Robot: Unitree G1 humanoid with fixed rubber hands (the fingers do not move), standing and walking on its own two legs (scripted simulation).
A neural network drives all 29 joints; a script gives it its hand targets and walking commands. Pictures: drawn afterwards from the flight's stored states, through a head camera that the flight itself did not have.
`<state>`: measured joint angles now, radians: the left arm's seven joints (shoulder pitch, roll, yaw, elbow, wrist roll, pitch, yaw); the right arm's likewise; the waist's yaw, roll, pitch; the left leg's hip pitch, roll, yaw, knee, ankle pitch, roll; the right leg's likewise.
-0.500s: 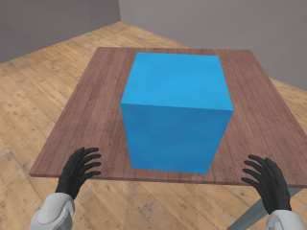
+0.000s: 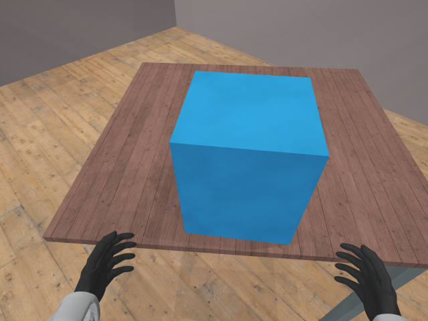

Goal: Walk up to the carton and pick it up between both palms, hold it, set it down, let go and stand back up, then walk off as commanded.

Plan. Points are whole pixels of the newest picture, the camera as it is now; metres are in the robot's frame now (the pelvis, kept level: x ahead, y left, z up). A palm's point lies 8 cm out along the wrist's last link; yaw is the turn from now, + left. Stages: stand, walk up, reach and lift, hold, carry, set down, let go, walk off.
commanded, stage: set down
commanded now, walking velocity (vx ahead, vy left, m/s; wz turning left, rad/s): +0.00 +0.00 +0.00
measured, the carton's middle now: (243, 160) +0.40 -0.02 +0.11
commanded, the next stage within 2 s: let go in 1.02 s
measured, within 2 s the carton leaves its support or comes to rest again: neither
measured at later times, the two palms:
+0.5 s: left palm (94, 298) +0.18 +0.23 -0.01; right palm (373, 305) +0.18 -0.22 +0.04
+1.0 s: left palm (104, 311) +0.17 +0.22 -0.05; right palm (375, 309) +0.18 -0.22 +0.03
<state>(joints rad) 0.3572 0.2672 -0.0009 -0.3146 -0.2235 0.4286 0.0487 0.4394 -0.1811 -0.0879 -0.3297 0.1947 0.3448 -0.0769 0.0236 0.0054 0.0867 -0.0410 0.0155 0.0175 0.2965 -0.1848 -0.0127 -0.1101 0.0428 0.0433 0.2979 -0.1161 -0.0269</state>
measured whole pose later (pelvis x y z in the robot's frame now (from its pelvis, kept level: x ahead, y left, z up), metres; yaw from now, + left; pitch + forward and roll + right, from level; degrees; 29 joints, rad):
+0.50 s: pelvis +0.01 +0.01 +0.00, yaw +0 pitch -4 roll -1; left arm 0.39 0.25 0.00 -0.11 -0.12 0.30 0.03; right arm 0.46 -0.17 -0.08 -0.19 0.15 0.16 -0.03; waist 0.01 -0.04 0.12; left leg -0.02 0.02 0.02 0.30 -0.21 -0.01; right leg -0.07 0.04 0.04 0.26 -0.12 -0.02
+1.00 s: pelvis +0.00 +0.01 +0.00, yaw -1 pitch -8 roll +0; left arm 0.29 0.18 0.00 0.18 -0.02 0.22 0.03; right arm 0.36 -0.20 -0.08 -0.03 0.10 0.07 0.04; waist 0.00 -0.04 0.14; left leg 0.02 0.01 0.04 0.33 -0.22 0.00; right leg -0.05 0.04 0.05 0.33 -0.14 -0.01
